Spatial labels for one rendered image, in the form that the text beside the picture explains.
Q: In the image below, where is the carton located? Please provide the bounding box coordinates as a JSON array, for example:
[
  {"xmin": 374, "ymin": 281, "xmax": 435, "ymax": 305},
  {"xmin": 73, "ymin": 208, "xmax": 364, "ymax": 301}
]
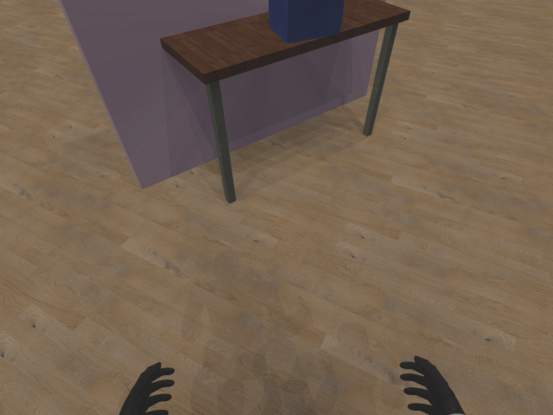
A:
[{"xmin": 269, "ymin": 0, "xmax": 345, "ymax": 43}]

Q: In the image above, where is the table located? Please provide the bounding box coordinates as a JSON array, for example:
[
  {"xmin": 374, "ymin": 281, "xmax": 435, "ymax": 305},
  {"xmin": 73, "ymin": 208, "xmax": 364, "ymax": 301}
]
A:
[{"xmin": 160, "ymin": 0, "xmax": 410, "ymax": 204}]

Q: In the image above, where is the robot left hand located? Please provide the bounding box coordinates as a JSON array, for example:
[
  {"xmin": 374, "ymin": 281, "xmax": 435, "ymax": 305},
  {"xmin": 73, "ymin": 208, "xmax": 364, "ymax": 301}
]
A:
[{"xmin": 119, "ymin": 362, "xmax": 175, "ymax": 415}]

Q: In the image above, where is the robot right hand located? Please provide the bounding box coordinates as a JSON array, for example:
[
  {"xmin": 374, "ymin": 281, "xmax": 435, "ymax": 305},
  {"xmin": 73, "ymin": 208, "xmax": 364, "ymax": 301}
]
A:
[{"xmin": 400, "ymin": 356, "xmax": 466, "ymax": 415}]

